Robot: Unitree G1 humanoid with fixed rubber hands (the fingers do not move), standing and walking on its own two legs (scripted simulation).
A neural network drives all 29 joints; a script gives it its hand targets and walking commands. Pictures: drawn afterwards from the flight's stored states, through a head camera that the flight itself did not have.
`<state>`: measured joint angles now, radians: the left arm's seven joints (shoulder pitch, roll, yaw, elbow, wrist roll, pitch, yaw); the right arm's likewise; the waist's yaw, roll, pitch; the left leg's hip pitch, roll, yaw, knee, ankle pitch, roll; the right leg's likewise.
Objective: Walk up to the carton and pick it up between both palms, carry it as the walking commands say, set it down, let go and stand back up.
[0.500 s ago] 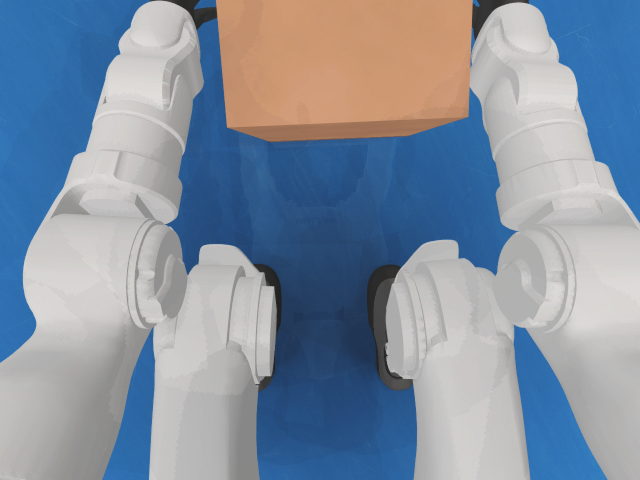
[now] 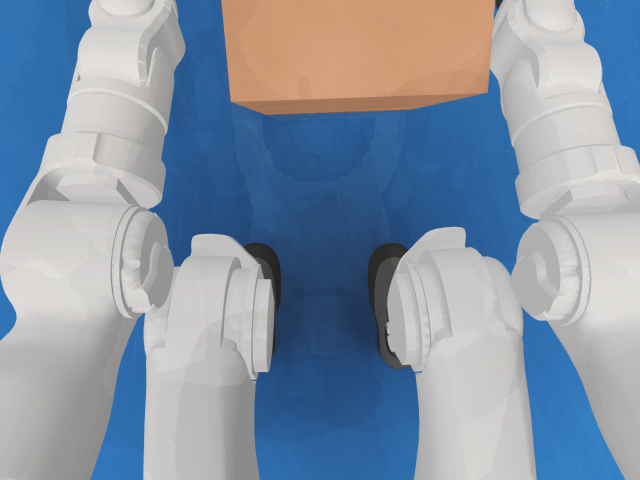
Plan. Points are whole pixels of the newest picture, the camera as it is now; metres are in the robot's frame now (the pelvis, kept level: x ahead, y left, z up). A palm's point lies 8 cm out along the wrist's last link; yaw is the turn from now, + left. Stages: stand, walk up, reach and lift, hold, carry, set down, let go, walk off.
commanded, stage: set down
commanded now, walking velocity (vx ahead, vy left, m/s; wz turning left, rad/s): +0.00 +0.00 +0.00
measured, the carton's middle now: out of the picture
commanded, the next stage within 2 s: let go in 1.72 s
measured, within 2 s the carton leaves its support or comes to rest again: neither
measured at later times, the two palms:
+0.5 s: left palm out of the picture +0.56 +0.18 -0.15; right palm out of the picture +0.54 -0.18 -0.16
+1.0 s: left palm out of the picture +0.56 +0.19 -0.01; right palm out of the picture +0.54 -0.18 -0.01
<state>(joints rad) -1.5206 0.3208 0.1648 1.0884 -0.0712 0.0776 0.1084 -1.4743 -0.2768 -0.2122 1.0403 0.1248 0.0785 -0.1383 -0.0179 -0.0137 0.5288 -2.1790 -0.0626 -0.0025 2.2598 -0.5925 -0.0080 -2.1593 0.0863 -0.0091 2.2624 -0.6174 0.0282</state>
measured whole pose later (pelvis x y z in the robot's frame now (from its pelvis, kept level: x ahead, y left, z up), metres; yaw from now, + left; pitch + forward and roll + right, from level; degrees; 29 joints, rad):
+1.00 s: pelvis -0.01 +0.00 +0.11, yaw +1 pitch +28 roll -2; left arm -1.43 0.41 0.13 0.74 -0.17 0.32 0.13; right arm -1.36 -0.32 -0.20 0.66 0.17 0.31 -0.18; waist -0.03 0.02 0.52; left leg -1.87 -0.08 -0.03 1.89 -0.52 0.00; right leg -1.84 0.06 0.00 1.89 -0.55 0.02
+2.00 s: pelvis +0.02 -0.01 +0.33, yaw +1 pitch +21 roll +0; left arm -0.92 0.29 0.17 0.50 0.01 0.29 0.08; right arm -0.86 -0.26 -0.16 0.44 0.02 0.29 -0.08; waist -0.02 0.00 0.52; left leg -1.10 -0.06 -0.05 1.02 -0.29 -0.01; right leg -1.09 0.05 0.05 1.04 -0.32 0.00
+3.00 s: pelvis +0.14 +0.01 +0.41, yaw +0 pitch -6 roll +0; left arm 0.22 0.21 0.04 0.41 0.03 0.14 -0.07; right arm 0.21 -0.21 -0.03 0.41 -0.03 0.14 0.07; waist 0.01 0.01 0.12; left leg -0.06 -0.05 -0.04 0.47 -0.30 0.03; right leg -0.06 0.03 0.08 0.47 -0.31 0.00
